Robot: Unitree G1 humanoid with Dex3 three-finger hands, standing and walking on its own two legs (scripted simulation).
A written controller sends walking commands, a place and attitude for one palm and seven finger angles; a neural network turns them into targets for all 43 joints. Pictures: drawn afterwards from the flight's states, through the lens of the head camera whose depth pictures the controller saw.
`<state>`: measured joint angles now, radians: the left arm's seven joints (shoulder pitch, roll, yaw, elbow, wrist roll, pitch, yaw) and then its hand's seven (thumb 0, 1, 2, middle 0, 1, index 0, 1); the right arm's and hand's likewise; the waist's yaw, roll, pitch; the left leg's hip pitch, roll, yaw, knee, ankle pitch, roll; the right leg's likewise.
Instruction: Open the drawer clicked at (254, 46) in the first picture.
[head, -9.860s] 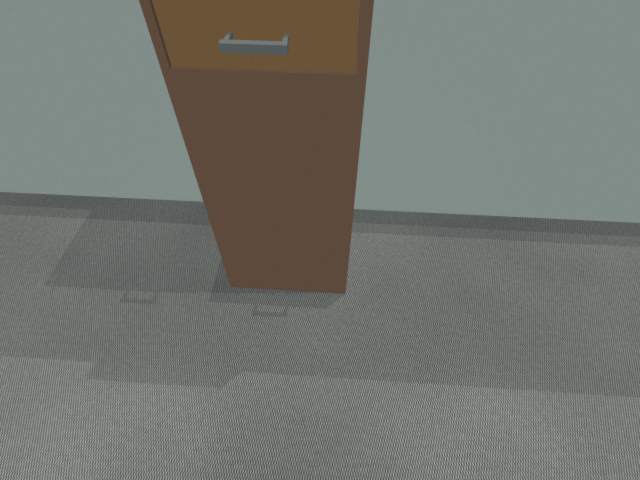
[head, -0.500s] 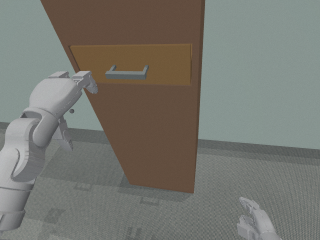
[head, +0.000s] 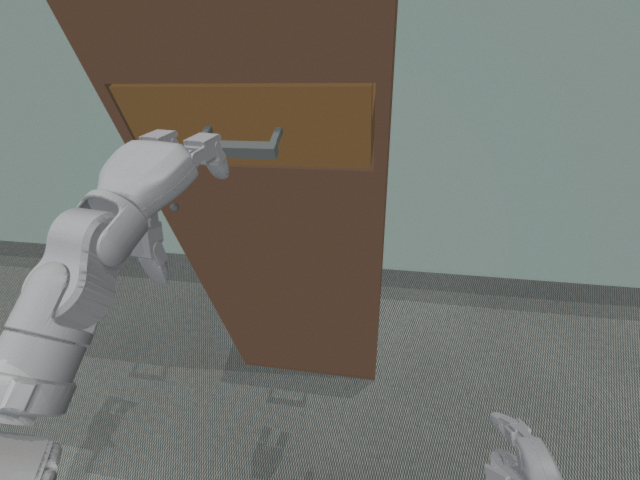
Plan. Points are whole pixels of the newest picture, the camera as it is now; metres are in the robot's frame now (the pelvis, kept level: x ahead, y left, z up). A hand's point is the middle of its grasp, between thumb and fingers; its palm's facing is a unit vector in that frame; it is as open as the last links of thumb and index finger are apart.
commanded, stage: move the hooked fingers above the handle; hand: left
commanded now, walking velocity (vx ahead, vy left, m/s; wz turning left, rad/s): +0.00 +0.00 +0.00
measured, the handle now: (237, 141) +0.53 +0.18 +0.15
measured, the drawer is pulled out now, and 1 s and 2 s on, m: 0.00 0.00 0.00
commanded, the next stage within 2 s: none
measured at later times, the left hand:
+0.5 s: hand (227, 169) +0.42 +0.15 +0.19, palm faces +0.06 -0.04 -1.00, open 13.8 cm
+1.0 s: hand (258, 128) +0.48 +0.12 +0.21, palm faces +0.09 -0.08 -0.99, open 13.8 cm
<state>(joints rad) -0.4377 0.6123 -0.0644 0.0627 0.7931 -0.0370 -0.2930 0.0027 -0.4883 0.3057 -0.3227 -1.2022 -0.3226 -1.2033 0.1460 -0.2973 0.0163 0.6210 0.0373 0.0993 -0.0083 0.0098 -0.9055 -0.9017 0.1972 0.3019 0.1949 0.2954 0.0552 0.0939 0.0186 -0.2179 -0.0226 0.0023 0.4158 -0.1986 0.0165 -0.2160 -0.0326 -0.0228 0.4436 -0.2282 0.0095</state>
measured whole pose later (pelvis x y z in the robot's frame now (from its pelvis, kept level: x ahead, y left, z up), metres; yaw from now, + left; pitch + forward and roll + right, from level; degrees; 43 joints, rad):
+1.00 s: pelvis +0.03 -0.01 +0.00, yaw -1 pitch +5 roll +1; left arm -0.86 0.50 -0.18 0.49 0.84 -0.07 -0.15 0.01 -0.49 0.31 -0.33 -1.21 -0.32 -1.21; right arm 0.17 -0.28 0.01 0.66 0.05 0.13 -0.03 0.01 -0.91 -0.90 0.20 0.30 0.19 0.30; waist 0.00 0.06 -0.03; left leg -0.28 -0.01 0.01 0.44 -0.25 0.01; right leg -0.29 -0.02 -0.01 0.48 -0.28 0.00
